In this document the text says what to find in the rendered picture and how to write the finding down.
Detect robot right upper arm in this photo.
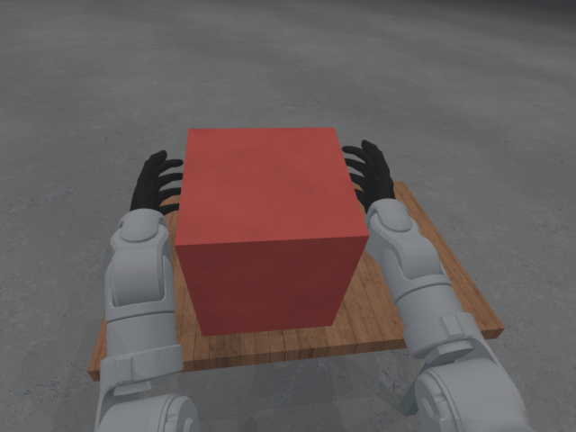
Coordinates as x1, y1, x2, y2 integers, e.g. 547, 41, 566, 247
415, 357, 552, 432

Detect robot left forearm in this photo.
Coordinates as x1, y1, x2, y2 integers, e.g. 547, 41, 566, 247
94, 209, 184, 432

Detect table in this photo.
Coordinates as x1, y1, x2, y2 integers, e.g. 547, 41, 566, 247
87, 181, 505, 416

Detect robot left upper arm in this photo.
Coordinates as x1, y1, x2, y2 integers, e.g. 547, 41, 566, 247
97, 393, 200, 432

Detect carton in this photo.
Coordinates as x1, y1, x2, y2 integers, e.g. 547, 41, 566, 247
175, 128, 369, 337

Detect robot right forearm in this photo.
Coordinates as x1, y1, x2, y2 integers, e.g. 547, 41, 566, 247
364, 199, 529, 425

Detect robot left hand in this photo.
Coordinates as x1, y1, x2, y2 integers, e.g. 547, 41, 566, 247
130, 150, 184, 215

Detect robot right hand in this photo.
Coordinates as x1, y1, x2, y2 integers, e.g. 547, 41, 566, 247
342, 139, 396, 214

